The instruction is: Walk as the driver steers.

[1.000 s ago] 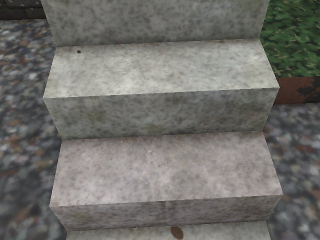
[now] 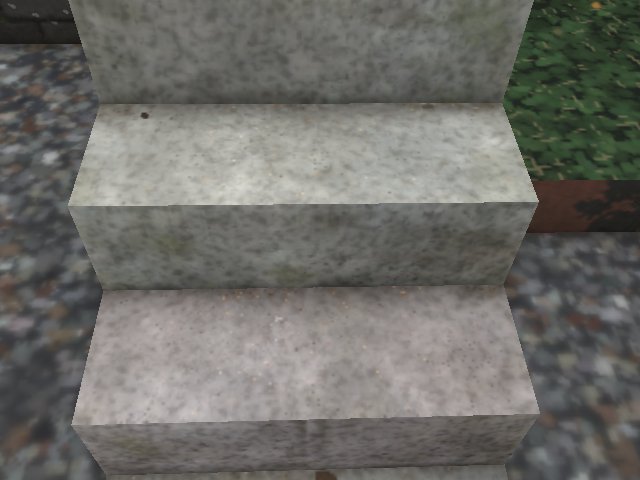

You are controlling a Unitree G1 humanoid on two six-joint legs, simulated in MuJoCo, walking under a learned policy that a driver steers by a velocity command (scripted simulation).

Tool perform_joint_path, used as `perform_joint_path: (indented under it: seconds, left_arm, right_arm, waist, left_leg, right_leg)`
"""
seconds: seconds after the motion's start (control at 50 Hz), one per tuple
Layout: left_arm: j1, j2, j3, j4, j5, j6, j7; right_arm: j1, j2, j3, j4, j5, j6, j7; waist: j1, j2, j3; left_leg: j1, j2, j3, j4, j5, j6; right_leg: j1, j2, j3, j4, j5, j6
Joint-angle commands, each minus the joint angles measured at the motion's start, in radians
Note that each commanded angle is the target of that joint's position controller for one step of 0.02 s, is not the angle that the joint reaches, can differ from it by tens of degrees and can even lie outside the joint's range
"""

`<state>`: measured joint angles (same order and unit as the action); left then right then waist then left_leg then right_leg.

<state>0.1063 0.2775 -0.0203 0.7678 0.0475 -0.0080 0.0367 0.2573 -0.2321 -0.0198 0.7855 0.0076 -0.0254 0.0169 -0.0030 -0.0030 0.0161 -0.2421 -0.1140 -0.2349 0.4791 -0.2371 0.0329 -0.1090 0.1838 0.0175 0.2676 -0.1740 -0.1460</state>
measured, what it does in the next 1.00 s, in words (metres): steps on the spot: right foot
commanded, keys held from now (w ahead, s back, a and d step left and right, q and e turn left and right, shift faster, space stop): w+q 0.40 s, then w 0.20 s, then w+e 0.40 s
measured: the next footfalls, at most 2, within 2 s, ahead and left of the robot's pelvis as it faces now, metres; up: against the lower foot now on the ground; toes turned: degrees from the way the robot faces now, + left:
right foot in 1.00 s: +0.02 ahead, -0.06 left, +0.00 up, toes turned -6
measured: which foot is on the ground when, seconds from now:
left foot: down 0.00-1.00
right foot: down 0.00-0.54, up 0.56-0.98, down 1.00-1.00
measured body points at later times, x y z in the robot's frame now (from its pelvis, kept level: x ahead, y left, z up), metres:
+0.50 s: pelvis +0.02 +0.05 +0.00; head +0.04 +0.08 +0.45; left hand +0.11 +0.33 -0.12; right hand +0.19 -0.17 -0.11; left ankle -0.04 +0.15 -0.70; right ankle -0.03 -0.03 -0.74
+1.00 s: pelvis -0.01 +0.05 +0.00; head +0.00 +0.07 +0.45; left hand -0.04 +0.30 -0.14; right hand +0.24 -0.16 -0.07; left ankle -0.03 +0.16 -0.74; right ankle -0.02 -0.08 -0.74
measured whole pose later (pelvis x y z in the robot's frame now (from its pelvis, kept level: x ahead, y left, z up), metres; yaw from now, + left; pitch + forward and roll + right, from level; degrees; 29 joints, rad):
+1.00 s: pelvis -0.01 +0.05 +0.00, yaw +9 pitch +1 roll -1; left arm 0.43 0.21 0.06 0.78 0.01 0.01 -0.04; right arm 0.06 -0.23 -0.06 0.66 -0.01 0.07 -0.06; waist 0.05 -0.01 0.01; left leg -0.19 0.04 0.05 0.42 -0.24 0.00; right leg -0.15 0.03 0.03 0.40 -0.21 -0.02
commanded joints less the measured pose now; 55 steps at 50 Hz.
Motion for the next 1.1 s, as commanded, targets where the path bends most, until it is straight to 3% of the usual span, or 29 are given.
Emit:
perform_joint_path:
  seconds: [0.02,0.08,0.12,0.2,0.24,0.3,0.34,0.38,0.42,0.46,0.5,0.52,0.54,0.56,0.58,0.6,0.64,0.68,0.7,0.72,0.76,0.82,0.84,0.86,0.94,1.0,1.02,1.06,1.1]
  left_arm:
    - [-0.038,0.123,0.033,-0.067,-0.010,-0.023,0.005]
    - [-0.072,0.139,0.035,-0.066,-0.015,-0.033,0.015]
    - [-0.100,0.084,0.027,-0.083,-0.028,-0.035,0.002]
    - [-0.015,0.087,0.039,-0.085,-0.026,-0.014,-0.006]
    - [0.013,0.076,0.038,-0.086,-0.030,-0.014,0.000]
    - [0.017,0.108,0.059,-0.079,-0.009,-0.027,-0.005]
    - [-0.019,0.088,0.054,-0.084,-0.003,-0.041,-0.004]
    - [0.047,0.087,0.053,-0.073,0.000,-0.049,0.000]
    - [-0.048,0.108,0.052,-0.063,-0.010,-0.059,0.009]
    - [-0.090,0.074,0.041,-0.076,-0.032,-0.073,0.013]
    - [-0.041,0.092,0.050,-0.050,-0.040,-0.074,0.000]
    - [-0.089,0.060,0.044,-0.063,-0.069,-0.058,-0.037]
    - [-0.077,0.023,0.038,-0.075,-0.079,-0.052,-0.052]
    - [-0.007,-0.059,0.020,-0.099,-0.057,-0.045,-0.058]
    - [0.190,-0.074,0.018,-0.014,-0.027,-0.033,-0.047]
    - [0.276,-0.060,0.016,0.017,-0.031,-0.032,-0.047]
    - [0.149,-0.043,0.007,-0.025,-0.028,-0.031,-0.048]
    - [0.105,-0.044,0.005,-0.022,-0.066,-0.011,-0.040]
    - [0.118,-0.044,0.007,-0.016,-0.086,-0.012,-0.038]
    - [0.238,0.055,0.051,0.010,-0.102,0.020,-0.058]
    - [0.291,0.031,0.069,-0.007,-0.102,0.037,-0.076]
    - [0.214,-0.077,0.053,-0.058,-0.032,0.046,-0.093]
    - [0.209,-0.079,0.055,-0.069,-0.031,0.045,-0.102]
    - [0.212,-0.054,0.062,-0.077,-0.036,0.039,-0.098]
    - [0.300,-0.034,0.087,-0.063,-0.034,0.003,-0.077]
    - [0.286,-0.075,0.067,-0.062,-0.027,-0.010,-0.084]
    - [0.283,-0.002,0.089,-0.049,-0.028,-0.016,-0.078]
    - [0.224,0.103,0.109,-0.056,-0.042,-0.022,-0.076]
    - [0.165,0.052,0.094,-0.074,-0.045,-0.019,-0.079]
  right_arm:
    - [0.006,-0.089,-0.023,-0.069,-0.013,-0.002,0.001]
    - [0.058,-0.097,-0.028,-0.054,-0.017,0.017,-0.016]
    - [0.047,-0.109,-0.026,-0.056,-0.013,0.015,-0.029]
    - [-0.011,-0.155,-0.037,-0.074,-0.013,0.014,-0.031]
    - [-0.054,-0.137,-0.033,-0.077,-0.017,0.025,-0.031]
    - [-0.008,-0.106,-0.027,-0.061,0.017,0.019,-0.038]
    - [0.009,-0.118,-0.027,-0.063,-0.013,0.026,-0.044]
    - [-0.100,-0.144,-0.037,-0.114,-0.036,0.044,-0.043]
    - [-0.094,-0.092,-0.023,-0.132,-0.032,0.070,-0.051]
    - [-0.028,-0.099,-0.022,-0.109,-0.016,0.095,-0.056]
    - [0.017,-0.072,-0.019,-0.104,-0.013,0.098,-0.045]
    - [0.043,-0.042,-0.015,-0.096,0.013,0.084,-0.025]
    - [0.064,-0.036,-0.017,-0.072,-0.007,0.076,-0.022]
    - [-0.010,-0.129,-0.028,-0.066,-0.043,0.070,-0.021]
    - [-0.033,-0.144,-0.025,-0.079,-0.070,0.061,-0.030]
    - [-0.111,-0.144,-0.025,-0.115,-0.060,0.056,-0.034]
    - [-0.291,-0.072,0.011,-0.158,-0.050,0.037,-0.033]
    - [-0.213,-0.053,0.027,-0.124,-0.051,0.026,-0.052]
    - [-0.166,-0.069,0.022,-0.100,-0.048,0.026,-0.057]
    - [-0.014,-0.216,-0.052,-0.061,-0.027,0.047,-0.087]
    - [-0.012,-0.229,-0.081,-0.078,-0.013,0.080,-0.115]
    - [-0.217,-0.162,-0.077,-0.145,-0.017,0.109,-0.114]
    - [-0.242,-0.151,-0.077,-0.162,-0.020,0.116,-0.106]
    - [-0.236,-0.153,-0.071,-0.170,-0.039,0.110,-0.097]
    - [-0.197,-0.140,-0.077,-0.182,-0.018,0.100,-0.086]
    - [-0.226,-0.119,-0.069,-0.187,-0.020,0.071,-0.057]
    - [-0.204,-0.095,-0.063,-0.178,-0.033,0.052,-0.064]
    - [-0.186,-0.022,-0.023,-0.200,-0.030,0.035,-0.063]
    - [-0.201,-0.054,-0.024,-0.195,-0.016,0.030,-0.065]
  waist:
    - [-0.009,0.000,-0.054]
    - [-0.041,0.019,-0.027]
    - [-0.044,0.005,-0.076]
    - [0.014,0.136,-0.097]
    - [0.033,0.100,-0.041]
    - [0.009,-0.093,-0.094]
    - [-0.003,-0.161,-0.142]
    - [0.041,-0.043,-0.064]
    - [-0.044,-0.038,0.013]
    - [-0.098,-0.026,-0.031]
    - [-0.109,-0.110,-0.144]
    - [-0.141,-0.183,-0.120]
    - [-0.146,-0.088,-0.121]
    - [-0.035,0.183,-0.078]
    - [0.033,0.117,-0.127]
    - [0.065,0.104,-0.125]
    - [0.094,0.088,-0.026]
    - [0.022,0.147,-0.098]
    - [0.002,0.160,-0.142]
    - [-0.007,0.127,-0.147]
    - [0.011,0.075,-0.222]
    - [0.029,0.138,-0.058]
    - [0.024,0.149,-0.013]
    - [0.009,0.179,0.015]
    - [0.002,0.162,-0.020]
    - [0.019,0.095,-0.014]
    - [-0.012,0.116,-0.021]
    - [-0.040,-0.170,-0.029]
    - [-0.033,-0.117,-0.039]
  left_leg:
    - [-0.067,0.078,-0.020,0.034,0.102,0.024]
    - [-0.087,0.046,-0.003,0.089,0.033,0.032]
    - [-0.062,0.076,-0.011,0.038,0.138,0.060]
    - [-0.098,0.158,-0.249,-0.092,0.372,0.099]
    - [-0.122,0.153,-0.279,-0.106,0.370,0.104]
    - [-0.223,0.062,-0.095,0.113,0.238,0.042]
    - [-0.273,0.037,0.077,0.359,-0.232,0.038]
    - [-0.299,0.092,0.182,0.673,-0.346,0.034]
    - [-0.211,0.145,0.222,0.765,-0.303,0.020]
    - [0.022,0.103,0.241,0.437,-0.079,0.031]
    - [0.024,0.072,0.238,0.136,-0.058,0.060]
    - [0.030,0.044,0.292,-0.093,0.118,0.070]
    - [0.120,0.031,0.275,-0.218,0.251,0.079]
    - [0.213,0.257,-0.028,-0.189,0.794,0.136]
    - [0.133,0.406,-0.150,-0.131,1.019,0.250]
    - [0.012,0.413,-0.101,-0.167,0.855,0.281]
    - [-0.062,0.319,0.067,-0.206,0.876,0.151]
    - [0.210,0.312,0.100,-0.152,1.173,0.068]
    - [0.328,0.321,0.096,-0.121,1.241,0.035]
    - [0.437,0.440,-0.004,0.002,1.433,-0.023]
    - [0.369,0.465,0.008,0.001,1.188,-0.006]
    - [0.027,0.407,0.094,-0.186,0.362,0.077]
    - [-0.024,0.395,0.097,-0.228,0.204,0.090]
    - [-0.017,0.386,0.097,-0.240,0.138,0.104]
    - [0.086,0.399,0.062,-0.252,-0.075,0.092]
    - [0.107,0.332,0.148,-0.174,-0.043,0.047]
    - [0.090,0.244,0.262,-0.099,-0.045,0.010]
    - [0.057,0.157,0.344,-0.018,-0.102,-0.060]
    - [0.086,0.149,0.351,0.003,-0.087,-0.059]
  right_leg:
    - [0.092,-0.313,0.123,0.034,0.239,0.042]
    - [0.114,-0.383,0.130,0.092,0.508,0.001]
    - [0.142,-0.351,0.067,0.173,0.655,0.020]
    - [0.179,-0.218,-0.022,0.295,0.179,0.072]
    - [0.182,-0.191,-0.015,0.202,0.022,0.080]
    - [0.336,-0.353,0.070,0.189,0.496,0.017]
    - [0.292,-0.531,0.145,0.142,0.602,-0.100]
    - [0.101,-0.629,0.146,0.027,0.452,-0.184]
    - [-0.087,-0.518,-0.002,-0.038,0.529,-0.137]
    - [-0.127,-0.369,-0.157,0.111,1.018,-0.043]
    - [0.083,-0.419,-0.134,0.288,1.282,-0.048]
    - [0.084,-0.382,-0.172,0.428,1.183,-0.014]
    - [-0.024,-0.324,-0.172,0.560,0.670,0.048]
    - [-0.272,-0.202,-0.187,0.749,-0.173,0.130]
    - [-0.238,-0.215,-0.014,0.916,-0.242,0.179]
    - [-0.180,-0.241,0.010,0.879,-0.238,0.198]
    - [-0.109,-0.237,-0.050,0.527,-0.218,0.187]
    - [-0.132,-0.188,-0.064,0.283,-0.145,0.172]
    - [-0.147,-0.177,-0.054,0.190,-0.096,0.156]
    - [-0.226,-0.132,-0.089,0.285,-0.198,0.138]
    - [-0.207,-0.172,-0.015,0.464,-0.228,0.134]
    - [-0.161,-0.163,0.003,0.523,-0.263,0.165]
    - [-0.154,-0.161,0.003,0.488,-0.231,0.166]
    - [-0.174,-0.141,-0.015,0.443,-0.184,0.156]
    - [-0.127,-0.141,-0.006,0.200,-0.071,0.129]
    - [-0.067,-0.158,0.023,-0.033,0.050,0.111]
    - [-0.022,-0.164,0.054,-0.026,0.033,0.113]
    - [-0.082,-0.307,0.256,-0.027,0.188,0.045]
    - [-0.089,-0.292,0.266,-0.038,0.185,0.027]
